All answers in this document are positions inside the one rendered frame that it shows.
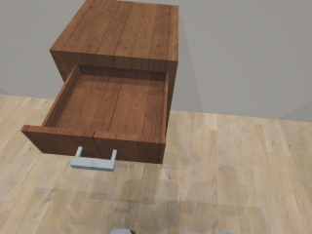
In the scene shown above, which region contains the drawer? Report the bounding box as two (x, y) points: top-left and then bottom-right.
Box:
(21, 64), (169, 165)

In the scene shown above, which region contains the handle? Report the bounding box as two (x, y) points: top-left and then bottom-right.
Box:
(70, 146), (117, 173)

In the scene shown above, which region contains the cabinet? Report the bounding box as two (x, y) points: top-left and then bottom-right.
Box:
(49, 0), (179, 137)

